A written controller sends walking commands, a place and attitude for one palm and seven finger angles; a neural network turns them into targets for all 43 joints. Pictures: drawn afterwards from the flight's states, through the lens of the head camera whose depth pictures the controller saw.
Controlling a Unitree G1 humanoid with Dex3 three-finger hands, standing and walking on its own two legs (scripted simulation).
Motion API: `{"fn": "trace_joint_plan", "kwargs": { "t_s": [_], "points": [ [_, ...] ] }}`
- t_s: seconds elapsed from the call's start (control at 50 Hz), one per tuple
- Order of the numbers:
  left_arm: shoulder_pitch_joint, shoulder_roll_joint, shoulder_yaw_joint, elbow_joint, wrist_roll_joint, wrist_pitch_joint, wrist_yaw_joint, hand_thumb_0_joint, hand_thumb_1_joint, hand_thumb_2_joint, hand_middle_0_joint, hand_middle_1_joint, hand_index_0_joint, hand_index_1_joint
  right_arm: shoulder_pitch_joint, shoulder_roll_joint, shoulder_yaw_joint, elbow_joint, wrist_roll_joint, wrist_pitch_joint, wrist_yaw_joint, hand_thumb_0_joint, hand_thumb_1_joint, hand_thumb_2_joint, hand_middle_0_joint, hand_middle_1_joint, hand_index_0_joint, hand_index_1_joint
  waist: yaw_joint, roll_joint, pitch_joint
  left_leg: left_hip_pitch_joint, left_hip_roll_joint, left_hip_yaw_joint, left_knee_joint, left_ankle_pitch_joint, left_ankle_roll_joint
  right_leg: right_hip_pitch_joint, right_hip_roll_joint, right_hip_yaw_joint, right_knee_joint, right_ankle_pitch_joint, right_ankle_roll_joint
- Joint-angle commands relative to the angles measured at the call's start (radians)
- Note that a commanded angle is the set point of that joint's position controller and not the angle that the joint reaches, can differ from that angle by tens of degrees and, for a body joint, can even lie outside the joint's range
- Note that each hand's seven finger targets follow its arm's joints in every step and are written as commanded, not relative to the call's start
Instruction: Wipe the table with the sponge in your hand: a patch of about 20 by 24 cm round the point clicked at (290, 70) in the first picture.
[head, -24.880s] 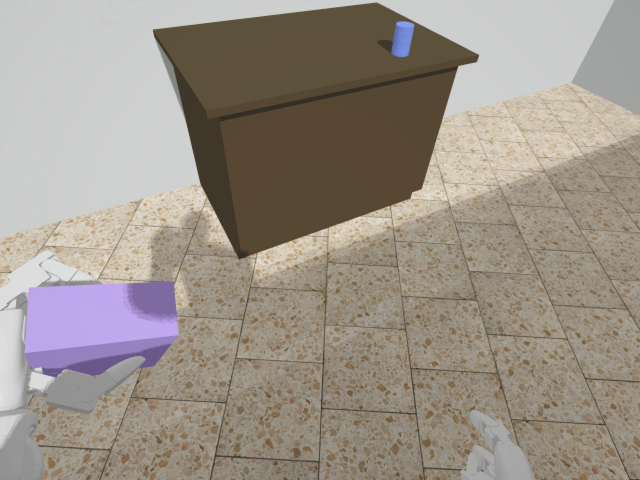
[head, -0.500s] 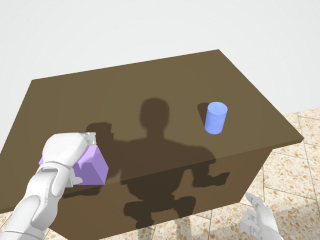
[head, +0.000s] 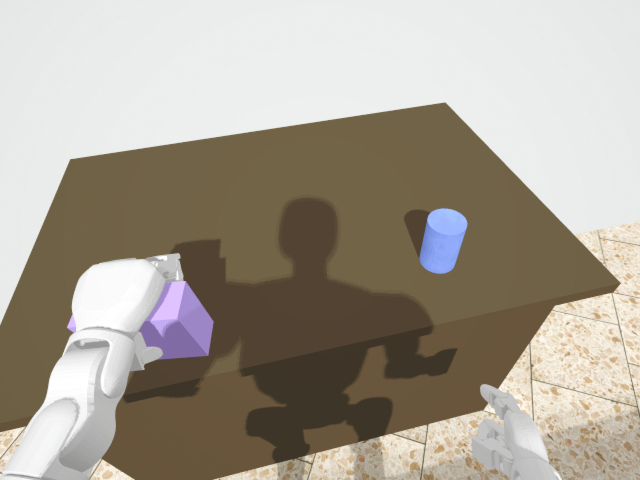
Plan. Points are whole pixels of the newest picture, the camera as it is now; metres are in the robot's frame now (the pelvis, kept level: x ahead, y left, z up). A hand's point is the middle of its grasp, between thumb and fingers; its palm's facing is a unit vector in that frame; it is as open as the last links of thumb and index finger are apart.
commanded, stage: lower the sponge onto the table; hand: left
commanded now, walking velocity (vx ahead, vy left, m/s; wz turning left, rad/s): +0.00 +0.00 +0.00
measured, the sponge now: (153, 330) +0.25 +0.28 +0.05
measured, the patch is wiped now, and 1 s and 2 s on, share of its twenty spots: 0.00 0.00 0.15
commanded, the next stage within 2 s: wipe forward along the first lane in 0.84 s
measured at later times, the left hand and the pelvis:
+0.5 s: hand (134, 305) +0.26 +0.29 +0.09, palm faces +0.09 -0.04 -0.99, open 9.4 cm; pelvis -0.01 -0.01 +0.00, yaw +0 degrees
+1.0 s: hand (128, 313) +0.26 +0.31 +0.07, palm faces +0.03 -0.04 -1.00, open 9.4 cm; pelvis +0.00 -0.01 +0.00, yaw +0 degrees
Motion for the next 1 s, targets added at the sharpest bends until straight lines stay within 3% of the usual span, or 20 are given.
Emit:
{"fn": "trace_joint_plan", "kwargs": {
  "t_s": [0.0,0.08,0.14,0.22,0.24,0.28,0.3,0.32,0.4,0.42,0.54,0.62,0.68,0.7,0.74,0.8,0.86,0.9,0.92,0.98],
  "points": [
    [-0.385,0.245,0.229,-0.069,0.0,0.161,0.096,0.0,0.1,1.3,-1.2,-1.6,-1.2,-1.6,-0.214,-0.118,-0.029,-0.136,0.021,-0.029,0.005,0.0,-0.9,-0.9,0.2,0.3,0.2,0.3,-0.014,0.066,-0.233,0.178,-0.039,-0.001,-0.084,0.171,0.026,-0.065,0.038,0.021,-0.102,0.149,-0.059],
    [-0.287,0.103,0.045,-0.006,-0.039,0.252,-0.026,0.0,0.1,1.3,-1.2,-1.6,-1.2,-1.6,-0.242,-0.122,-0.018,-0.157,0.036,-0.012,0.006,0.0,-0.9,-0.9,0.2,0.3,0.2,0.3,-0.038,-0.048,-0.214,0.143,-0.053,-0.004,-0.091,0.145,0.042,-0.048,0.027,-0.009,-0.107,0.184,-0.031],
    [-0.301,0.083,-0.024,-0.021,-0.034,0.248,-0.12,0.0,0.1,1.3,-1.2,-1.6,-1.2,-1.6,-0.245,-0.119,-0.002,-0.18,0.041,-0.011,0.006,0.0,-0.9,-0.9,0.2,0.3,0.2,0.3,-0.063,-0.069,-0.17,0.136,-0.054,-0.014,-0.087,0.099,0.054,-0.074,0.024,-0.01,-0.116,0.149,-0.027],
    [-0.402,0.225,0.075,-0.122,0.032,0.142,-0.152,0.0,0.1,1.3,-1.2,-1.6,-1.2,-1.6,-0.221,-0.112,0.002,-0.192,0.023,-0.023,-0.004,0.0,-0.9,-0.9,0.2,0.3,0.2,0.3,-0.055,-0.068,-0.227,0.162,-0.059,-0.017,-0.071,0.103,0.068,-0.059,0.028,-0.001,-0.107,0.139,-0.029],
    [-0.394,0.288,0.15,-0.112,0.046,0.105,-0.132,0.0,0.1,1.3,-1.2,-1.6,-1.2,-1.6,-0.206,-0.113,-0.004,-0.178,0.014,-0.024,-0.01,0.0,-0.9,-0.9,0.2,0.3,0.2,0.3,-0.043,-0.052,-0.229,0.174,-0.054,-0.018,-0.071,0.115,0.068,-0.061,0.033,0.002,-0.108,0.137,-0.033],
    [-0.421,0.3,0.198,-0.173,0.054,0.033,-0.079,0.0,0.1,1.3,-1.2,-1.6,-1.2,-1.6,-0.19,-0.103,-0.009,-0.177,0.003,-0.029,-0.015,0.0,-0.9,-0.9,0.2,0.3,0.2,0.3,-0.027,0.002,-0.249,0.198,-0.055,-0.018,-0.071,0.147,0.064,-0.062,0.045,0.002,-0.101,0.152,-0.042],
    [-0.446,0.371,0.263,-0.2,0.072,0.018,-0.046,0.0,0.1,1.3,-1.2,-1.6,-1.2,-1.6,-0.189,-0.11,-0.01,-0.174,-0.004,-0.032,-0.017,0.0,-0.9,-0.9,0.2,0.3,0.2,0.3,-0.01,0.067,-0.248,0.192,-0.054,-0.027,-0.081,0.131,0.058,-0.059,0.056,0.025,-0.1,0.135,-0.055],
    [-0.453,0.288,0.219,-0.2,0.066,0.005,-0.013,0.0,0.1,1.3,-1.2,-1.6,-1.2,-1.6,-0.181,-0.086,-0.009,-0.177,-0.002,-0.044,-0.014,0.0,-0.9,-0.9,0.2,0.3,0.2,0.3,-0.017,0.078,-0.258,0.193,-0.059,-0.016,-0.075,0.153,0.054,-0.06,0.051,0.002,-0.086,0.139,-0.055],
    [-0.396,0.291,0.267,-0.073,0.056,0.074,0.08,0.0,0.1,1.3,-1.2,-1.6,-1.2,-1.6,-0.183,-0.113,-0.031,-0.141,0.004,-0.035,0.0,0.0,-0.9,-0.9,0.2,0.3,0.2,0.3,0.0,0.081,-0.233,0.174,-0.053,-0.004,-0.076,0.162,0.037,-0.062,0.052,0.041,-0.104,0.145,-0.068],
    [-0.383,0.22,0.212,-0.037,0.038,0.103,0.084,0.0,0.1,1.3,-1.2,-1.6,-1.2,-1.6,-0.186,-0.105,-0.033,-0.141,0.013,-0.033,0.003,0.0,-0.9,-0.9,0.2,0.3,0.2,0.3,-0.013,0.046,-0.241,0.163,-0.048,0.01,-0.073,0.16,0.038,-0.058,0.039,0.017,-0.101,0.148,-0.055],
    [-0.348,0.138,0.05,0.104,-0.001,0.214,-0.04,0.0,0.1,1.3,-1.2,-1.6,-1.2,-1.6,-0.215,-0.131,-0.022,-0.144,0.036,-0.014,-0.002,0.0,-0.9,-0.9,0.2,0.3,0.2,0.3,-0.058,-0.068,-0.171,0.11,-0.064,0.01,-0.077,0.074,0.053,-0.079,0.026,0.014,-0.123,0.131,-0.025],
    [-0.402,0.197,0.064,0.003,0.011,0.118,-0.109,0.0,0.1,1.3,-1.2,-1.6,-1.2,-1.6,-0.196,-0.124,-0.019,-0.169,0.029,-0.031,-0.016,0.0,-0.9,-0.9,0.2,0.3,0.2,0.3,-0.07,-0.06,-0.23,0.146,-0.074,0.003,-0.044,0.094,0.073,-0.068,0.023,0.022,-0.113,0.174,-0.022],
    [-0.375,0.236,0.135,-0.075,0.021,-0.003,-0.077,0.0,0.1,1.3,-1.2,-1.6,-1.2,-1.6,-0.162,-0.114,-0.029,-0.165,0.011,-0.048,-0.023,0.0,-0.9,-0.9,0.2,0.3,0.2,0.3,-0.055,-0.025,-0.241,0.179,-0.073,0.002,-0.024,0.156,0.076,-0.085,0.032,0.021,-0.097,0.237,-0.03],
    [-0.384,0.307,0.202,-0.105,0.031,-0.028,-0.053,0.0,0.1,1.3,-1.2,-1.6,-1.2,-1.6,-0.151,-0.119,-0.032,-0.167,0.003,-0.052,-0.024,0.0,-0.9,-0.9,0.2,0.3,0.2,0.3,-0.04,0.005,-0.238,0.177,-0.07,-0.006,-0.03,0.155,0.07,-0.084,0.038,0.037,-0.1,0.226,-0.039],
    [-0.377,0.305,0.249,-0.045,0.043,-0.053,0.009,0.0,0.1,1.3,-1.2,-1.6,-1.2,-1.6,-0.131,-0.115,-0.038,-0.141,-0.001,-0.057,-0.024,0.0,-0.9,-0.9,0.2,0.3,0.2,0.3,-0.039,-0.008,-0.219,0.159,-0.068,0.003,-0.026,0.159,0.064,-0.109,0.039,0.025,-0.09,0.207,-0.041],
    [-0.375,0.337,0.312,-0.007,0.062,-0.011,0.091,0.0,0.1,1.3,-1.2,-1.6,-1.2,-1.6,-0.139,-0.126,-0.051,-0.132,0.0,-0.047,-0.015,0.0,-0.9,-0.9,0.2,0.3,0.2,0.3,-0.01,0.039,-0.233,0.14,-0.065,0.011,-0.033,0.17,0.049,-0.095,0.043,0.058,-0.083,0.204,-0.057],
    [-0.31,0.229,0.241,0.041,0.03,0.068,0.13,0.0,0.1,1.3,-1.2,-1.6,-1.2,-1.6,-0.148,-0.123,-0.058,-0.136,0.011,-0.041,0.0,0.0,-0.9,-0.9,0.2,0.3,0.2,0.3,-0.012,0.018,-0.285,0.128,-0.059,0.03,-0.023,0.198,0.045,-0.057,0.03,0.031,-0.062,0.258,-0.046],
    [-0.251,0.244,0.244,0.099,0.019,0.131,0.11,0.0,0.1,1.3,-1.2,-1.6,-1.2,-1.6,-0.171,-0.138,-0.054,-0.131,0.015,-0.03,0.005,0.0,-0.9,-0.9,0.2,0.3,0.2,0.3,-0.007,-0.005,-0.274,0.109,-0.064,0.027,-0.029,0.189,0.042,-0.037,0.028,0.045,-0.067,0.274,-0.043],
    [-0.244,0.187,0.181,0.116,0.006,0.154,0.086,0.0,0.1,1.3,-1.2,-1.6,-1.2,-1.6,-0.172,-0.133,-0.05,-0.136,0.023,-0.026,0.005,0.0,-0.9,-0.9,0.2,0.3,0.2,0.3,-0.025,-0.033,-0.258,0.093,-0.063,0.033,-0.03,0.178,0.047,-0.038,0.024,0.026,-0.063,0.277,-0.031],
    [-0.341,0.193,0.115,0.167,0.005,0.182,0.01,0.0,0.1,1.3,-1.2,-1.6,-1.2,-1.6,-0.177,-0.145,-0.037,-0.128,0.034,-0.014,-0.005,0.0,-0.9,-0.9,0.2,0.3,0.2,0.3,-0.069,-0.085,-0.193,0.077,-0.067,0.021,-0.032,0.112,0.058,-0.091,0.025,0.019,-0.087,0.223,-0.019]
  ]
}}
